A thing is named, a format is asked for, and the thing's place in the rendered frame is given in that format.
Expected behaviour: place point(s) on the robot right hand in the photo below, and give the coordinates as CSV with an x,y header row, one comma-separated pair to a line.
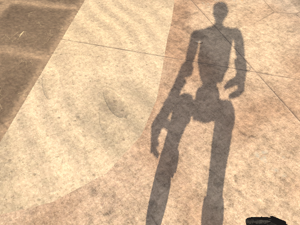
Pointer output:
x,y
265,221

